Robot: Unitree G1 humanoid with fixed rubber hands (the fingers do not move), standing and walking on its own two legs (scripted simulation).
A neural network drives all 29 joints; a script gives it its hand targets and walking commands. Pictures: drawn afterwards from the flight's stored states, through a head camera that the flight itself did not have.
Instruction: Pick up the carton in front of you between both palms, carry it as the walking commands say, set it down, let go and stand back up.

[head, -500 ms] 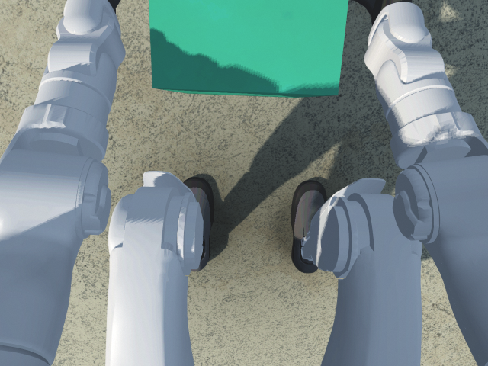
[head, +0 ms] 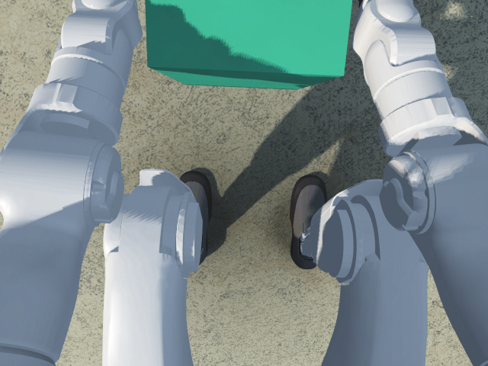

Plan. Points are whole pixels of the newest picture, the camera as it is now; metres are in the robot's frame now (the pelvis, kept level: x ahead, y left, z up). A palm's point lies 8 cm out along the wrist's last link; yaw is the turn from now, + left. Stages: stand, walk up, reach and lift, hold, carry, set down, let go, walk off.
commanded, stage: reach and lift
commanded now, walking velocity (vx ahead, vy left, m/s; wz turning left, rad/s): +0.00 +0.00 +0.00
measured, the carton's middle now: (246, 6) +0.54 +0.04 -0.23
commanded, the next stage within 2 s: none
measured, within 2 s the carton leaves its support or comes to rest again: leaves its support in 0.04 s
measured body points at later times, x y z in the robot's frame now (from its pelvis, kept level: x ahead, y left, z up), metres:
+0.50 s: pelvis +0.00 -0.01 +0.10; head +0.26 +0.02 +0.46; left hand +0.50 +0.20 +0.03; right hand +0.52 -0.10 +0.03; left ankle +0.12 +0.12 -0.33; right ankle +0.13 -0.13 -0.33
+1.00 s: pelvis +0.04 -0.01 +0.22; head +0.22 +0.02 +0.63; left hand +0.46 +0.19 +0.17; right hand +0.49 -0.11 +0.18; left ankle +0.12 +0.12 -0.33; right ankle +0.13 -0.13 -0.33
